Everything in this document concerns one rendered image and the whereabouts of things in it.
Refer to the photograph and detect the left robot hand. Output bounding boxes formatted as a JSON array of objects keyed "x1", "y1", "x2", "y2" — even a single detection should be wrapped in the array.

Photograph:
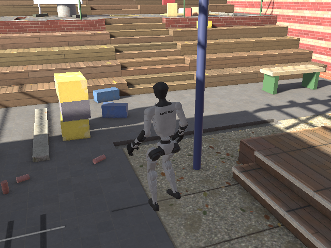
[{"x1": 127, "y1": 143, "x2": 139, "y2": 156}]

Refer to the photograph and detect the left robot upper arm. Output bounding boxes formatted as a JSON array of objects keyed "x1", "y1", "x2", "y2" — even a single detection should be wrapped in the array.
[{"x1": 143, "y1": 106, "x2": 155, "y2": 137}]

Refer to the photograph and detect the right robot upper arm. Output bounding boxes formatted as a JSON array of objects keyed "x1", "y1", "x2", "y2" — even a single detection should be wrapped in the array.
[{"x1": 172, "y1": 102, "x2": 188, "y2": 127}]

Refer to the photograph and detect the robot right forearm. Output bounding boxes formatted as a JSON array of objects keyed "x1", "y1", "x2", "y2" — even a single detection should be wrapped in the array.
[{"x1": 178, "y1": 125, "x2": 188, "y2": 135}]

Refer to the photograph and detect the robot left shin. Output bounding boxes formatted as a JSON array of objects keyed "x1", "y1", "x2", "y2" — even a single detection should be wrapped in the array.
[{"x1": 147, "y1": 172, "x2": 157, "y2": 204}]

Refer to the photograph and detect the right robot hand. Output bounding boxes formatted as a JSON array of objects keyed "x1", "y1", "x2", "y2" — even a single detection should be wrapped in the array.
[{"x1": 172, "y1": 132, "x2": 184, "y2": 143}]

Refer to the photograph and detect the right robot thigh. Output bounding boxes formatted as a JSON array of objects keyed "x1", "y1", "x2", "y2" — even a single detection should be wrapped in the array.
[{"x1": 162, "y1": 140, "x2": 180, "y2": 170}]

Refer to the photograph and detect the robot left forearm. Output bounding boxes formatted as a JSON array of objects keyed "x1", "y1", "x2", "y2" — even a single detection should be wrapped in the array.
[{"x1": 131, "y1": 130, "x2": 146, "y2": 148}]

